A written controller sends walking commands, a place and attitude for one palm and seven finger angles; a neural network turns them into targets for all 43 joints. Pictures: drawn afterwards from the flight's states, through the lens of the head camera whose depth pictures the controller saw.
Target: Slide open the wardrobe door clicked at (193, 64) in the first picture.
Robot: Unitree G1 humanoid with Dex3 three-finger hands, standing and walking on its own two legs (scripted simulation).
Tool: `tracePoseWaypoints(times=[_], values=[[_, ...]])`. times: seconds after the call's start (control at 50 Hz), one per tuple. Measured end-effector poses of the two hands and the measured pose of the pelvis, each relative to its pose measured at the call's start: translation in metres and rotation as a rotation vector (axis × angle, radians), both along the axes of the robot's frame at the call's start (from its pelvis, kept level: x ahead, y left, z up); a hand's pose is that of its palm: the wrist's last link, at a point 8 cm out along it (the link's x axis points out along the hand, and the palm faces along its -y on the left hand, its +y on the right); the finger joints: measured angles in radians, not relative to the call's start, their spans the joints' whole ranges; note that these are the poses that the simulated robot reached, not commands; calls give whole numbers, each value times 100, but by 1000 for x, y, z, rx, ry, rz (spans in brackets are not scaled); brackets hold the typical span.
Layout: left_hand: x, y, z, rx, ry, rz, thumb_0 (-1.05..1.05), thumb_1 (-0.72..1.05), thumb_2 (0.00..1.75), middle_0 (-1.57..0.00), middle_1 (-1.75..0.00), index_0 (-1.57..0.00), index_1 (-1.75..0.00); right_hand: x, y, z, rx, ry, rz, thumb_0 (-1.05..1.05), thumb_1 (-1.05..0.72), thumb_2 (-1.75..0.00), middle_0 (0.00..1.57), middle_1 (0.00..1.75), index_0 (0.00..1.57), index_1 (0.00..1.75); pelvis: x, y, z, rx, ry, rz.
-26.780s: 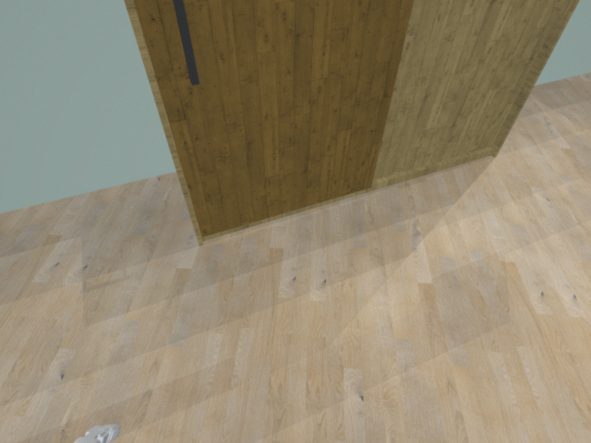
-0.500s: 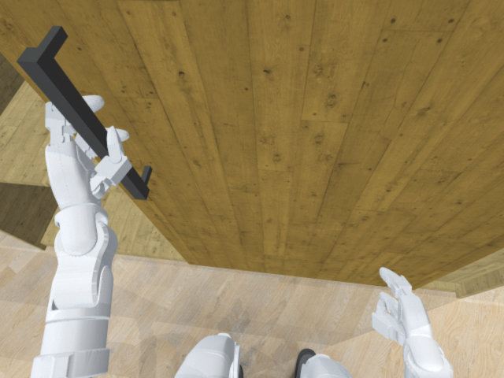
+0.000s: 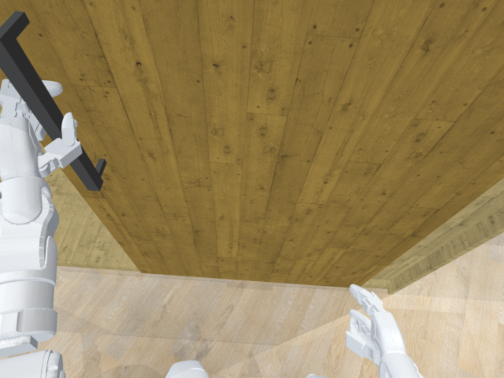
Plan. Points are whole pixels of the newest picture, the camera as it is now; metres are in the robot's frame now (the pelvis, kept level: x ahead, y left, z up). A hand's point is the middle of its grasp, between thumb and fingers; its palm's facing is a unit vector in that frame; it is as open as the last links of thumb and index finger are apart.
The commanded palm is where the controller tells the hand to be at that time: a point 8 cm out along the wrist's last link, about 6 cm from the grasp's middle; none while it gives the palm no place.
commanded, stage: stop walking and hold the door there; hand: left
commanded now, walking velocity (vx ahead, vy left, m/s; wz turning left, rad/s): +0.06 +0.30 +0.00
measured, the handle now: (64, 120) +0.40 +0.36 +0.12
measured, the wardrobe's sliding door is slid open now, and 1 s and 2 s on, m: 0.68 0.68 0.68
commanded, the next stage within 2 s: none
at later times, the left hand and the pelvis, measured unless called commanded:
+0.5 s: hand (69, 140) +0.36 +0.32 +0.13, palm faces +0.51 -0.83 -0.22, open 6.4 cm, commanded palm +0.32 +0.35 +0.09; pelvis -0.03 +0.01 -0.01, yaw -4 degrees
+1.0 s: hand (69, 139) +0.36 +0.32 +0.13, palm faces +0.47 -0.84 -0.25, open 6.1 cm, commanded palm +0.32 +0.34 +0.09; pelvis -0.06 +0.01 -0.01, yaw -5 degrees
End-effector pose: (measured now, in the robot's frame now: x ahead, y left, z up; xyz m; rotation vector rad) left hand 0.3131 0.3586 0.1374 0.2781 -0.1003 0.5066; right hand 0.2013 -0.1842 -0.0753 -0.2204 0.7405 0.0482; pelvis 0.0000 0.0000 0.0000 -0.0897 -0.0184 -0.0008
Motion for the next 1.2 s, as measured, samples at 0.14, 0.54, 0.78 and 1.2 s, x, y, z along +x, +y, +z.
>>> tracePoseWaypoints(times=[0.14,0.54,0.78,1.2], values=[[-1,-8,8,9,99,133,-8,68,80,-37,-127,-18,-133,-31,-82,-40,-13,12,-189,1,-90,-90,21,30,20,30,-7,-14,-13,86,4,-24],[-1,-1,6,-58,78,37,-6,68,79,-35,-133,-23,-135,-196,-89,-29,-147,202,-408,1,-90,-90,20,30,20,30,-39,8,-8,64,-29,-66],[-1,-3,11,-72,148,38,-5,71,80,-30,-128,-23,-137,-232,-65,-53,-82,274,-396,1,-90,-90,21,30,21,30,-59,13,-10,64,-15,-93],[3,3,8,-48,172,-8,-9,66,84,-36,-132,-33,-139,-207,-86,-47,-155,306,-375,1,-90,-90,20,30,20,30,-42,29,-5,109,-1,-57]])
